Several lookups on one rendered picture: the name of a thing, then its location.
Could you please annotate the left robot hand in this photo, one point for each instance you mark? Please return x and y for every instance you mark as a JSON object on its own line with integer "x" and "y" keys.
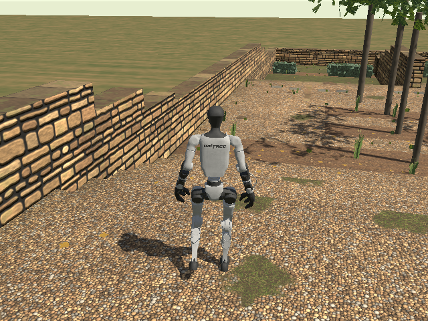
{"x": 182, "y": 192}

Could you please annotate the right robot hand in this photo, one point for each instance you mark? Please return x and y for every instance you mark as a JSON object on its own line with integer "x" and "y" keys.
{"x": 250, "y": 199}

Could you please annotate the right robot shin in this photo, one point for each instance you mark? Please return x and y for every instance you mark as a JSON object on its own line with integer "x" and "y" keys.
{"x": 226, "y": 242}

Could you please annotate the left robot thigh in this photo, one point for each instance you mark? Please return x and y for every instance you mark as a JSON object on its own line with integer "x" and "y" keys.
{"x": 197, "y": 199}

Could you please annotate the left robot upper arm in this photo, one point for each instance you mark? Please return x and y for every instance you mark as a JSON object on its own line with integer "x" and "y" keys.
{"x": 194, "y": 140}

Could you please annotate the right robot upper arm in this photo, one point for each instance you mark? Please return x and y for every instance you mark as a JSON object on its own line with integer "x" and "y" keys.
{"x": 239, "y": 153}

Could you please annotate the robot left forearm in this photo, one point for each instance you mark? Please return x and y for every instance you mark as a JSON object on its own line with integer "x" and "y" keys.
{"x": 182, "y": 177}

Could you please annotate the robot right forearm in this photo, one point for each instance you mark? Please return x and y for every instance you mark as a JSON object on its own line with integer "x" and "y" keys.
{"x": 246, "y": 180}

